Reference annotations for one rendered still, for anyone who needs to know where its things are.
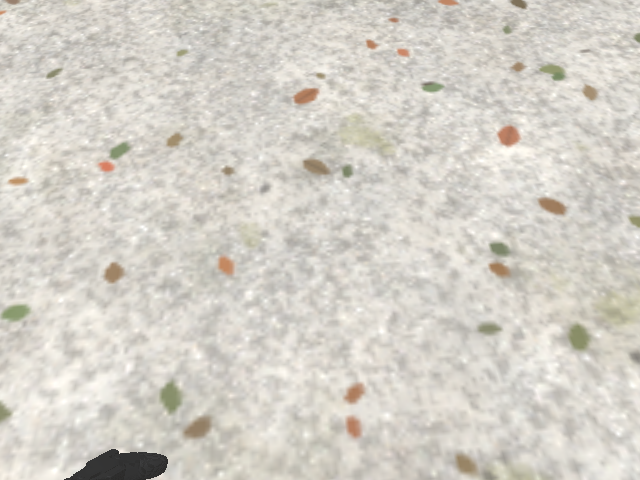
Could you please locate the left robot hand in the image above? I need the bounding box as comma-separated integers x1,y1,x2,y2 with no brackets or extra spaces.
64,449,168,480

